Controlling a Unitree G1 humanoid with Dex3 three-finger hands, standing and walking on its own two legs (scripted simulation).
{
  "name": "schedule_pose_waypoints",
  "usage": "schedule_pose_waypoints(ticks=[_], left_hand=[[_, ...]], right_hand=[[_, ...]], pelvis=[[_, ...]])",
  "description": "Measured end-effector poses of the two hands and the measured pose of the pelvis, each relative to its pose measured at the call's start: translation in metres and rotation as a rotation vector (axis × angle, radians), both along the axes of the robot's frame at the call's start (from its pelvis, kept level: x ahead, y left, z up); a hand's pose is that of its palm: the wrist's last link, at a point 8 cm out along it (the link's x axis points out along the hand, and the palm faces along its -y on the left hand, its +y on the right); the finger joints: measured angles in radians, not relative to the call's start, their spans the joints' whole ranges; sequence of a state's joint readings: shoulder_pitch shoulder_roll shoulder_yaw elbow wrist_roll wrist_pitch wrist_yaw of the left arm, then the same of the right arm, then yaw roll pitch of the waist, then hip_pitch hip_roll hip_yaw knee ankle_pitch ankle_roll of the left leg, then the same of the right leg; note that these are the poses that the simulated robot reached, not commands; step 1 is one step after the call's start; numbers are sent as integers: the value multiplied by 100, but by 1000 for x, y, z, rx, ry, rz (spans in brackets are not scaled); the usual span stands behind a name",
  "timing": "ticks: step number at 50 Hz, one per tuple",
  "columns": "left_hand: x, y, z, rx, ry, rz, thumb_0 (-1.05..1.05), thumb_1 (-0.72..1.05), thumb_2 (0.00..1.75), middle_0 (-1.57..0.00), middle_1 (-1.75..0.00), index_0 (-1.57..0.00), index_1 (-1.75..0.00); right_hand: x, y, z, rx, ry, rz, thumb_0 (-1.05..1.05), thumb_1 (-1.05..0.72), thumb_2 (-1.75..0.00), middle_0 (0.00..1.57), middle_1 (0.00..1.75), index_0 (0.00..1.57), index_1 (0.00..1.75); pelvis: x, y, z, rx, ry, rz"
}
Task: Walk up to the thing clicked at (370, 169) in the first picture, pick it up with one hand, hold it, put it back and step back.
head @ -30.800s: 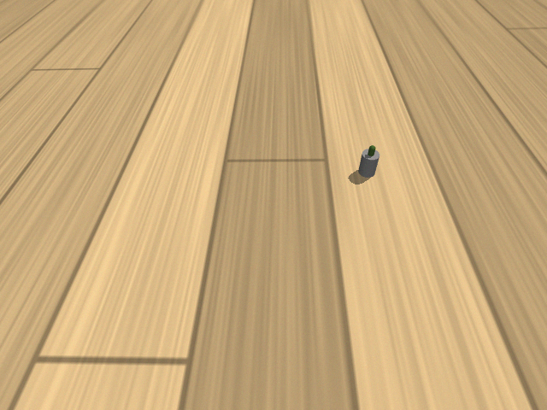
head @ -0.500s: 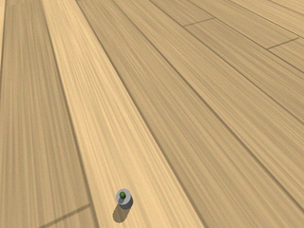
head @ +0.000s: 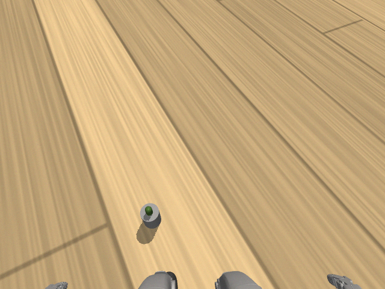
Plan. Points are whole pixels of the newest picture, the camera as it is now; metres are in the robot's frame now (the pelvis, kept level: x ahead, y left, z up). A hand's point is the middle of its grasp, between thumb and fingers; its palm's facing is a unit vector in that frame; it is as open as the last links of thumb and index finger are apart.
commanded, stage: step back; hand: left
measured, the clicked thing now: (150, 214) +0.47 +0.20 -0.67
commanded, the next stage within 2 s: none
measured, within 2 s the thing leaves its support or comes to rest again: neither
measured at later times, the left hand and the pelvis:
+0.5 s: hand out of the picture -0.01 +0.25 -0.14, palm faces +0.03 -0.91 -0.42, open 7.4 cm; pelvis -0.12 -0.02 -0.01, yaw +3 degrees
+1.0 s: hand out of the picture -0.20 +0.21 -0.14, palm faces -0.03 -0.91 -0.42, open 7.4 cm; pelvis -0.27 -0.06 +0.00, yaw -3 degrees
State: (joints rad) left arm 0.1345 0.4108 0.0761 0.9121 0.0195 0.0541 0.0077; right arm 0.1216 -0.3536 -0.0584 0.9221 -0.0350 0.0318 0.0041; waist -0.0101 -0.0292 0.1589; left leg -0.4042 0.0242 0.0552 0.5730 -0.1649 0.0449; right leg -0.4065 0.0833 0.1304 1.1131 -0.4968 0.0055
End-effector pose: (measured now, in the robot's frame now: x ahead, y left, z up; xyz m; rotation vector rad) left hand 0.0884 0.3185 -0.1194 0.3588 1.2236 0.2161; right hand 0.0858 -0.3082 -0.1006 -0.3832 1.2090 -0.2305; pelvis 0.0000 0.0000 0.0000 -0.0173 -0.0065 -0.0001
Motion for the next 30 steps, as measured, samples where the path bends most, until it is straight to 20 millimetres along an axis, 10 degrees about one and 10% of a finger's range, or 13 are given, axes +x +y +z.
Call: schedule_pose_waypoints(ticks=[14, 30], left_hand=[[-116, -45, 25, 30, 62, 22, 0, 90, 90, -21, -30, -21, -30], [-127, -31, 10, -5, -131, 13, 0, 90, 90, -21, -30, -20, -30]], right_hand=[[-59, -32, -18, 73, -47, -35, 1, -90, -90, 21, 30, 20, 30], [-149, -15, -8, 12, 21, 59, 1, -90, -90, 21, 30, 20, 30]], pelvis=[[-68, -31, 4, 61, -27, -52], [-152, -21, -2, 22, -31, 40]])
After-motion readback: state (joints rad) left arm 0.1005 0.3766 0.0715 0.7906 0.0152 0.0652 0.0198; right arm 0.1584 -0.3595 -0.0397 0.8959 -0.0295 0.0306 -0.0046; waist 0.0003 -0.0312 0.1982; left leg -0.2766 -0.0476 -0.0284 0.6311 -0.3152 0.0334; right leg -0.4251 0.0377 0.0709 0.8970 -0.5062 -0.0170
